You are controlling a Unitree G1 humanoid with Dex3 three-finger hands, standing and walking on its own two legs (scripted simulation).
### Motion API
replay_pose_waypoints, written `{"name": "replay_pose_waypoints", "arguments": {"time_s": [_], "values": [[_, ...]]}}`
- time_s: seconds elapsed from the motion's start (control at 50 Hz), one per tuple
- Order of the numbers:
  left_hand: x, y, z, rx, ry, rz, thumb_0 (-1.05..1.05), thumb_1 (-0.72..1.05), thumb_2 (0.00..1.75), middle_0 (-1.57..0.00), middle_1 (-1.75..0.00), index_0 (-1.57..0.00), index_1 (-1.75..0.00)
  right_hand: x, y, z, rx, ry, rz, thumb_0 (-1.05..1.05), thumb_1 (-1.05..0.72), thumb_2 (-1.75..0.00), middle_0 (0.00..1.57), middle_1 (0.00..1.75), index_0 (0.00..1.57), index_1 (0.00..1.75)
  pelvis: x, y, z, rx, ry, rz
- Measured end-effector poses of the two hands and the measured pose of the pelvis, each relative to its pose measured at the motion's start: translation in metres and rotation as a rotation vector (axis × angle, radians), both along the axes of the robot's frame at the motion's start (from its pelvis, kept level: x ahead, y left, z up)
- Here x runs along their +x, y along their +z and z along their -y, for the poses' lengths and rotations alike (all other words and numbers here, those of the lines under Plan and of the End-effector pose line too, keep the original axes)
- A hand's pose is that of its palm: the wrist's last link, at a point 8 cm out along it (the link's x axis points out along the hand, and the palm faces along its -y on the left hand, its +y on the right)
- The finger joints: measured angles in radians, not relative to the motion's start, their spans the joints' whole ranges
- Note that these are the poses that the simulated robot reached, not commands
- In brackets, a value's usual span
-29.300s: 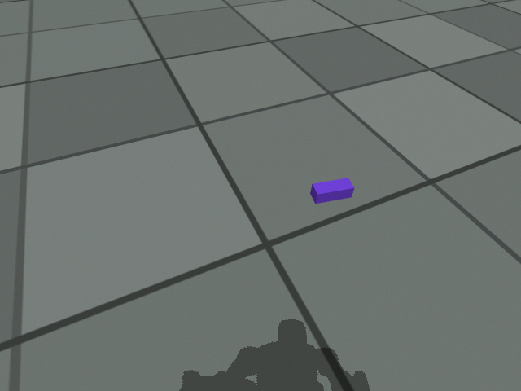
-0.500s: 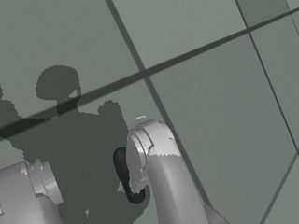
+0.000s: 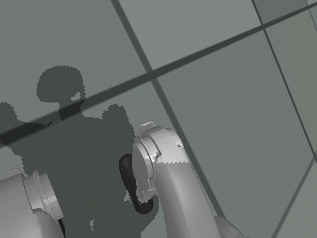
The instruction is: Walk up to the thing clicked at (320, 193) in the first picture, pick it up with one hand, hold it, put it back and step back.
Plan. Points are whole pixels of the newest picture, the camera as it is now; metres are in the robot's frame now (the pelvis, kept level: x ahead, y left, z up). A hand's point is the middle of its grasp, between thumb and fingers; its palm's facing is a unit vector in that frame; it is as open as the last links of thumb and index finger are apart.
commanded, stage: close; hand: left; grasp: from above
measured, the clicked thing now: out of the picture +0.48 +0.32 -0.27
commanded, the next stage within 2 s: settle in 0.12 s
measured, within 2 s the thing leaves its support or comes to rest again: leaves its support in 0.52 s
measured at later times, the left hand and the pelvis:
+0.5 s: hand out of the picture +0.47 +0.33 -0.23, palm faces -0.44 -0.11 -0.89, open 10.7 cm; pelvis +0.00 +0.00 +0.00, yaw +0 degrees
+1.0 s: hand out of the picture +0.46 +0.34 -0.14, palm faces -0.46 -0.07 -0.88, open 10.6 cm; pelvis +0.00 +0.00 +0.03, yaw +4 degrees
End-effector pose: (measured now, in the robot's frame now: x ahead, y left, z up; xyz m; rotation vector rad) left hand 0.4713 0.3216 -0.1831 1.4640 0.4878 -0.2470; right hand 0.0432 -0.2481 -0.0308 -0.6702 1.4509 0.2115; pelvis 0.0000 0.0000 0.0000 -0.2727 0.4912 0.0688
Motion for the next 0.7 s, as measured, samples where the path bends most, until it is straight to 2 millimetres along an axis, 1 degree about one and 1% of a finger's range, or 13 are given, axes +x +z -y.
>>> {"name": "replay_pose_waypoints", "arguments": {"time_s": [0.2,0.36,0.48,0.58,0.7], "values": [[0.001,0.0,0.0,0.0,0.003,-0.001,0.0,-0.11,0.67,-0.53,-0.79,-0.55,-0.76,-0.003,0.004,0.0,-0.013,0.002,-0.001,0.0,-0.91,-0.9,0.2,0.3,0.2,0.3,-0.001,0.0,-0.001,-0.004,0.001,0.007],[0.002,0.001,0.0,-0.003,0.004,-0.005,0.0,-0.12,0.67,-0.54,-0.78,-0.57,-0.74,-0.004,0.002,-0.001,-0.016,0.005,0.005,0.0,-0.91,-0.9,0.2,0.3,0.21,0.3,-0.004,-0.001,-0.001,-0.006,0.0,0.016],[0.003,0.005,-0.005,-0.001,0.009,0.006,0.0,-0.11,0.65,-0.56,-0.75,-0.59,-0.7,-0.006,0.002,0.001,-0.027,-0.016,0.0,0.0,-0.92,-0.9,0.2,0.3,0.21,0.3,-0.002,-0.001,-0.001,-0.007,-0.002,0.001],[0.004,0.014,-0.016,0.008,0.021,0.025,0.0,-0.09,0.62,-0.57,-0.73,-0.6,-0.68,-0.005,0.003,0.006,-0.04,-0.043,-0.009,0.0,-0.92,-0.9,0.2,0.3,0.21,0.3,0.001,-0.001,-0.001,-0.009,0.001,-0.017],[0.003,0.038,-0.025,0.023,0.02,0.053,0.0,-0.07,0.58,-0.58,-0.71,-0.6,-0.66,0.004,0.002,0.013,-0.045,-0.087,-0.005,0.0,-0.91,-0.9,0.2,0.3,0.21,0.3,0.005,0.003,-0.002,-0.003,0.014,-0.058]]}}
